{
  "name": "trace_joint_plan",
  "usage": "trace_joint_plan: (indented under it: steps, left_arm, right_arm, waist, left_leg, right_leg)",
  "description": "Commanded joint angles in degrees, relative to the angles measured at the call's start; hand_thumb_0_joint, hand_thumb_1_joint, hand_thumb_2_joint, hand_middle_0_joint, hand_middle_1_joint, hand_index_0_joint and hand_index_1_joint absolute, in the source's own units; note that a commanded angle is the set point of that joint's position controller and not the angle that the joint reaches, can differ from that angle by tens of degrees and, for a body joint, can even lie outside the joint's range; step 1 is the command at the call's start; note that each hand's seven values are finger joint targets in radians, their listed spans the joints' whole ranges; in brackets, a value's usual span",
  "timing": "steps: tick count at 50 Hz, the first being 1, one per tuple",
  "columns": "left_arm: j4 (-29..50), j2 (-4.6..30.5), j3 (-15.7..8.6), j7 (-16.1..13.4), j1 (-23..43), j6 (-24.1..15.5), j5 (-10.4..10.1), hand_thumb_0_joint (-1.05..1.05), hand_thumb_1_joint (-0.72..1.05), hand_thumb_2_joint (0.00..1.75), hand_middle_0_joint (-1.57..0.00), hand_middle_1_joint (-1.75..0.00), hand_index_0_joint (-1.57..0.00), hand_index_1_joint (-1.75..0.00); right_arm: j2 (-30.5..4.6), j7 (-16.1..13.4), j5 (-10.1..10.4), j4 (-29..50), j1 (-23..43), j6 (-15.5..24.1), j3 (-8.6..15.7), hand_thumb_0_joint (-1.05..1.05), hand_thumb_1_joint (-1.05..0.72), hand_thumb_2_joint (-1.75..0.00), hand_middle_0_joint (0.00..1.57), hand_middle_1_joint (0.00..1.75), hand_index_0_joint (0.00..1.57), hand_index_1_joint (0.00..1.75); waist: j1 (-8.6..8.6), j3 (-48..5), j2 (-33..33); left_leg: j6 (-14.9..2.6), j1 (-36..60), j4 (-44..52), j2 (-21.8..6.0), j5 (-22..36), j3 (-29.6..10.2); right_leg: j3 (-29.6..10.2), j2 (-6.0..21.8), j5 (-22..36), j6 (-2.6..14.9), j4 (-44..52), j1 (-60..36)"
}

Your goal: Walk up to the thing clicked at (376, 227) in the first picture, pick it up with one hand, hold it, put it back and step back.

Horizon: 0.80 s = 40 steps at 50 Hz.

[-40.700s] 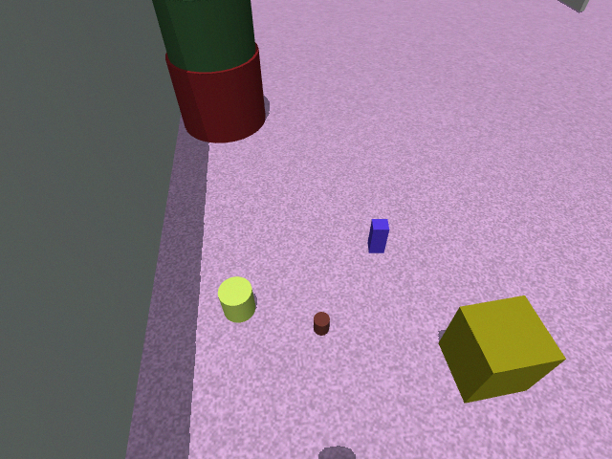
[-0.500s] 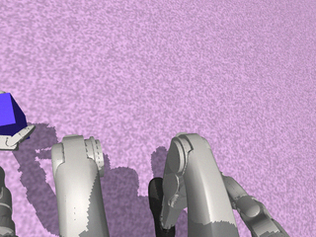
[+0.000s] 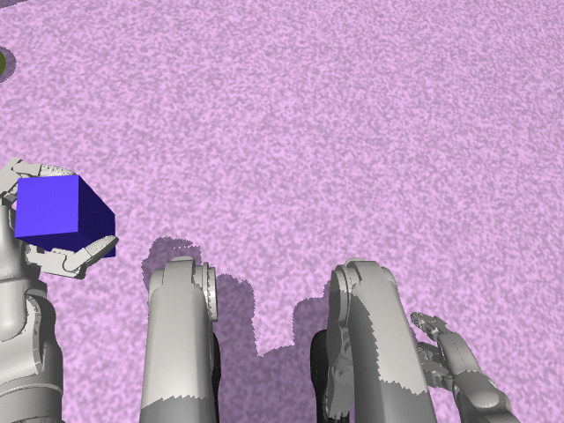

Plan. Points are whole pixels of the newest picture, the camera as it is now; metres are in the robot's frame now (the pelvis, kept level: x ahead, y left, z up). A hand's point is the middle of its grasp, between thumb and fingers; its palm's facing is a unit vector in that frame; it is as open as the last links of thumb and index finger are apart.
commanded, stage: hold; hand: left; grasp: from the side
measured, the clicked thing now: (74, 223) +0.35 +0.28 -0.04
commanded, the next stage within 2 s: none
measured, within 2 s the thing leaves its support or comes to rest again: neither
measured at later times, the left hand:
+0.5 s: hand out of the picture +0.35 +0.25 +0.22, palm faces +0.33 -0.94 -0.04, open 10.2 cm
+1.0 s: hand out of the picture +0.37 +0.25 +0.32, palm faces +0.32 -0.95 -0.05, open 10.2 cm
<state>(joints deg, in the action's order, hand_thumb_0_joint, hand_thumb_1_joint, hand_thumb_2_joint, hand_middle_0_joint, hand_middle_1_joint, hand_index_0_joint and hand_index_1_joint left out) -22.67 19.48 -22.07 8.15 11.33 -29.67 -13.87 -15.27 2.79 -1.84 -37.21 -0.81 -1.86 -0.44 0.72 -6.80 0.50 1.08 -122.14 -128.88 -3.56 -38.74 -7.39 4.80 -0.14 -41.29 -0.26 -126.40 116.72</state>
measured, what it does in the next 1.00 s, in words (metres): rises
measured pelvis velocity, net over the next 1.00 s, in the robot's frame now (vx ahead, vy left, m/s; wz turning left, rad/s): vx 0.05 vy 0.02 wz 0.10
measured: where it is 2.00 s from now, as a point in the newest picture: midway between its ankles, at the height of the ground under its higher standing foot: (267, 404)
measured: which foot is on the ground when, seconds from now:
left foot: down 0.00-1.00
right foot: down 0.00-1.00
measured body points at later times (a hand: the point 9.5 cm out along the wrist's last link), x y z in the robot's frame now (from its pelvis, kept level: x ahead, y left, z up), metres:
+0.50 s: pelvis +0.03 +0.00 +0.19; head +0.16 +0.04 +0.61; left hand +0.32 +0.30 +0.22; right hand +0.23 -0.23 +0.08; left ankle +0.09 +0.13 -0.35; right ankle +0.09 -0.12 -0.35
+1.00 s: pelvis +0.05 +0.02 +0.29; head +0.13 +0.04 +0.73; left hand +0.35 +0.29 +0.33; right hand +0.21 -0.20 +0.18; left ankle +0.08 +0.13 -0.35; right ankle +0.09 -0.12 -0.35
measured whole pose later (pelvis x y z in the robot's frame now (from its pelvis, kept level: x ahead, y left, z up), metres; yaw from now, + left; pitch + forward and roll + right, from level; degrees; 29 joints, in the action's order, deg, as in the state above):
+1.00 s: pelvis +0.05 +0.02 +0.29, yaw +6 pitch +17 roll -3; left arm -16.2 11.5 -9.8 -3.3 4.7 -17.3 -7.5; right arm -11.4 -2.3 -0.3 -36.8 -13.1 3.3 -0.5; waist 1.5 -7.3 -1.4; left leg -0.2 -58.3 -71.2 -2.7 -29.7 -1.7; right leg 3.1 1.3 -30.9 -1.5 -68.0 53.6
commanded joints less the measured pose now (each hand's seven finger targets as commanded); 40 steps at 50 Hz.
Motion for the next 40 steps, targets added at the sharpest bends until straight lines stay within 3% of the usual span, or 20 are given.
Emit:
trace_joint_plan:
  steps: [1, 3, 6, 8, 10, 14, 15, 16, 17, 19, 20, 21, 23, 24, 27, 29, 31, 36, 38, 40]
  left_arm:
    - [18.38, 10.17, -3.83, -0.70, 7.14, -2.56, -2.31, 0.00, -0.02, 1.20, -1.21, -1.44, -1.26, -1.41]
    - [24.65, 12.55, -5.09, -1.49, 8.99, -1.89, -2.16, 0.00, -0.03, 1.22, -1.24, -1.46, -1.29, -1.44]
    - [23.24, 7.48, -2.50, -2.28, 0.85, 1.01, -2.86, 0.00, -0.01, 1.24, -1.26, -1.48, -1.31, -1.46]
    - [28.23, 8.32, -2.56, -3.53, 3.12, 2.01, -2.33, 0.00, 0.01, 1.25, -1.27, -1.48, -1.31, -1.46]
    - [29.48, 6.17, 0.22, -4.53, 1.04, 3.78, -1.63, 0.00, -0.01, 1.25, -1.27, -1.50, -1.32, -1.47]
    - [34.24, 6.71, 0.14, -7.28, 0.91, 5.57, -0.39, 0.00, 0.00, 1.27, -1.28, -1.51, -1.32, -1.49]
    - [36.21, 5.42, 1.76, -7.90, 1.52, 5.90, -0.03, 0.00, 0.00, 1.27, -1.28, -1.51, -1.33, -1.49]
    - [33.40, 4.39, 1.83, -8.66, -1.42, 6.78, 0.11, 0.00, 0.00, 1.27, -1.29, -1.51, -1.33, -1.49]
    - [34.33, 4.60, 1.45, -9.24, 0.12, 6.97, 0.05, 0.00, 0.01, 1.27, -1.29, -1.51, -1.33, -1.49]
    - [31.94, 3.47, 2.55, -9.84, -0.90, 7.28, 0.81, 0.00, 0.02, 1.29, -1.30, -1.53, -1.35, -1.51]
    - [26.69, 1.27, 4.20, -9.69, -4.16, 7.80, 1.29, 0.00, 0.03, 1.31, -1.32, -1.54, -1.36, -1.53]
    - [28.43, 2.83, 3.36, -9.69, -0.57, 7.46, 1.32, 0.00, 0.04, 1.31, -1.32, -1.55, -1.36, -1.53]
    - [28.81, 4.11, 3.67, -9.53, 0.57, 7.37, 2.42, 0.00, 0.04, 1.31, -1.33, -1.55, -1.38, -1.53]
    - [31.32, 2.51, 6.15, -9.21, 2.83, 7.20, 2.65, 0.00, 0.03, 1.30, -1.34, -1.54, -1.38, -1.53]
    - [25.84, 1.19, 6.04, -9.60, -0.56, 8.01, 3.16, 0.00, 0.01, 1.30, -1.35, -1.54, -1.38, -1.53]
    - [24.63, 2.75, 4.66, -9.98, 0.24, 8.08, 3.53, 0.00, 0.01, 1.28, -1.34, -1.53, -1.38, -1.51]
    - [27.16, 1.25, 7.13, -10.11, 2.65, 7.82, 3.96, 0.00, -0.02, 1.27, -1.33, -1.52, -1.37, -1.51]
    - [22.54, 1.61, 6.62, -10.95, 2.96, 7.70, 5.02, 0.00, -0.03, 1.21, -1.30, -1.46, -1.32, -1.45]
    - [26.80, 1.50, 7.15, -11.08, 7.43, 6.73, 4.75, 0.00, -0.04, 1.21, -1.30, -1.45, -1.32, -1.45]
    - [22.03, 0.08, 8.13, -11.18, 3.74, 7.27, 5.38, 0.00, -0.04, 1.22, -1.30, -1.46, -1.33, -1.46]
  right_arm:
    - [-11.21, -1.55, 1.58, 6.78, -4.46, 2.58, 5.29, 0.00, -0.90, -0.89, 0.20, 0.30, 0.20, 0.30]
    - [-10.78, -2.13, 1.97, 7.25, -4.99, 2.83, 5.56, 0.00, -0.89, -0.89, 0.20, 0.30, 0.20, 0.30]
    - [-10.21, -2.63, 2.83, 8.92, -4.45, 3.46, 5.50, 0.00, -0.89, -0.89, 0.20, 0.30, 0.20, 0.30]
    - [-9.62, -3.14, 3.11, 9.02, -5.12, 3.86, 5.67, 0.00, -0.89, -0.89, 0.20, 0.30, 0.20, 0.30]
    - [-9.24, -3.62, 3.44, 9.79, -5.02, 4.25, 5.69, 0.00, -0.89, -0.89, 0.20, 0.30, 0.20, 0.30]
    - [-8.41, -4.67, 3.91, 10.06, -6.30, 4.89, 5.59, 0.00, -0.88, -0.89, 0.20, 0.30, 0.20, 0.30]
    - [-7.86, -4.95, 3.81, 10.16, -6.53, 5.13, 5.45, 0.00, -0.88, -0.89, 0.20, 0.30, 0.20, 0.30]
    - [-7.84, -5.16, 3.79, 9.66, -6.99, 5.36, 5.40, 0.00, -0.88, -0.89, 0.20, 0.30, 0.20, 0.30]
    - [-7.67, -5.31, 3.80, 9.55, -7.24, 5.76, 5.26, 0.00, -0.88, -0.89, 0.20, 0.30, 0.20, 0.30]
    - [-7.08, -5.67, 3.80, 9.08, -7.72, 6.05, 5.09, 0.00, -0.88, -0.89, 0.20, 0.30, 0.20, 0.30]
    - [-6.62, -5.77, 3.73, 9.15, -7.33, 6.12, 4.73, 0.00, -0.88, -0.89, 0.20, 0.30, 0.20, 0.30]
    - [-6.90, -5.83, 3.67, 9.05, -7.57, 6.45, 4.83, 0.00, -0.88, -0.89, 0.20, 0.30, 0.20, 0.30]
    - [-6.76, -6.04, 3.53, 8.73, -8.47, 6.51, 4.91, 0.00, -0.88, -0.89, 0.20, 0.30, 0.20, 0.30]
    - [-6.36, -6.03, 3.31, 9.08, -8.46, 6.80, 4.72, 0.00, -0.88, -0.89, 0.20, 0.30, 0.20, 0.30]
    - [-5.99, -5.97, 3.35, 9.21, -8.90, 7.12, 4.52, 0.00, -0.89, -0.89, 0.20, 0.30, 0.20, 0.30]
    - [-6.31, -5.79, 3.19, 8.83, -9.72, 7.15, 4.52, 0.00, -0.89, -0.89, 0.20, 0.30, 0.20, 0.30]
    - [-5.76, -5.70, 3.06, 9.11, -10.14, 7.23, 4.21, 0.00, -0.90, -0.89, 0.20, 0.30, 0.20, 0.30]
    - [-5.91, -5.73, 2.73, 8.05, -10.97, 7.54, 4.08, 0.00, -0.90, -0.89, 0.20, 0.30, 0.20, 0.30]
    - [-5.44, -5.66, 2.51, 8.16, -11.34, 7.80, 3.80, 0.00, -0.91, -0.89, 0.20, 0.30, 0.20, 0.30]
    - [-5.42, -5.74, 2.25, 7.44, -12.07, 7.66, 3.73, 0.00, -0.90, -0.89, 0.20, 0.30, 0.20, 0.30]
  waist:
    - [-0.21, -37.52, -4.63]
    - [-1.51, -39.67, -6.30]
    - [-0.72, -37.00, -4.11]
    - [-1.01, -38.66, -4.37]
    - [-0.06, -35.95, -5.30]
    - [-0.56, -35.72, -6.61]
    - [0.18, -35.91, -6.25]
    - [0.48, -34.59, -5.76]
    - [0.70, -33.65, -5.39]
    - [0.96, -30.16, -4.39]
    - [1.92, -27.85, -4.07]
    - [1.61, -27.19, -3.85]
    - [1.24, -27.70, -5.75]
    - [1.63, -28.20, -6.52]
    - [1.36, -24.58, -5.41]
    - [1.02, -23.94, -5.45]
    - [1.10, -24.38, -6.60]
    - [1.05, -21.31, -6.07]
    - [1.01, -23.03, -7.55]
    - [1.21, -22.25, -6.00]
  left_leg:
    - [-2.67, 28.95, 19.59, 1.23, 6.32, 3.38]
    - [-2.52, 32.62, 22.08, 1.22, 6.91, 3.70]
    - [-2.58, 34.56, 26.42, 1.47, 5.64, 3.50]
    - [-2.56, 37.74, 28.94, 1.51, 6.40, 3.83]
    - [-2.49, 40.45, 32.27, 1.64, 4.90, 3.84]
    - [-2.16, 48.00, 37.99, 1.71, 7.16, 3.75]
    - [-2.18, 49.89, 39.04, 1.70, 8.82, 3.69]
    - [-2.18, 51.45, 40.43, 1.82, 9.72, 3.60]
    - [-2.21, 51.87, 41.48, 1.88, 9.71, 3.58]
    - [-2.18, 53.36, 44.20, 1.92, 9.84, 3.53]
    - [-2.20, 53.64, 45.73, 2.05, 9.20, 3.39]
    - [-2.22, 54.38, 46.46, 1.88, 9.33, 3.47]
    - [-2.07, 58.46, 48.64, 1.98, 12.50, 3.88]
    - [-2.02, 60.40, 49.57, 2.00, 13.48, 3.93]
    - [-1.87, 63.05, 53.32, 2.06, 13.46, 3.60]
    - [-1.84, 65.25, 55.58, 2.05, 13.69, 3.63]
    - [-1.55, 68.85, 57.93, 2.00, 14.64, 3.41]
    - [-1.17, 74.33, 63.28, 1.47, 14.89, 2.10]
    - [-1.03, 77.03, 64.61, 1.56, 16.49, 2.19]
    - [-0.93, 79.19, 66.00, 1.45, 18.63, 2.21]
  right_leg:
    - [-1.37, -1.81, 10.49, 1.70, 21.52, -23.14]
    - [-2.17, -1.62, 10.35, 1.78, 23.85, -25.94]
    - [-1.81, -1.58, 8.89, 1.60, 27.83, -29.10]
    - [-2.36, -1.56, 9.64, 1.56, 30.59, -32.53]
    - [-2.79, -1.41, 8.25, 1.49, 33.92, -33.59]
    - [-3.14, -1.20, 10.47, 1.53, 38.73, -39.09]
    - [-3.01, -1.25, 12.36, 1.36, 39.91, -40.73]
    - [-2.79, -1.17, 13.19, 1.25, 41.16, -41.88]
    - [-2.80, -1.18, 13.32, 1.22, 42.38, -43.18]
    - [-2.67, -1.13, 13.49, 1.15, 44.50, -44.66]
    - [-2.44, -1.06, 12.90, 1.16, 45.71, -45.37]
    - [-2.63, -1.02, 13.16, 1.13, 46.88, -46.46]
    - [-2.79, -0.73, 16.11, 1.23, 48.57, -49.29]
    - [-2.81, -0.67, 17.40, 1.22, 49.48, -50.56]
    - [-2.21, -0.57, 17.12, 1.28, 52.52, -52.69]
    - [-2.30, -0.47, 17.40, 1.29, 54.60, -55.29]
    - [-2.15, -0.32, 18.29, 1.33, 56.31, -56.78]
    - [-1.58, -0.20, 18.76, 1.31, 59.65, -59.37]
    - [-1.61, -0.13, 20.24, 1.33, 60.92, -61.43]
    - [-1.33, -0.21, 21.93, 1.34, 62.29, -63.25]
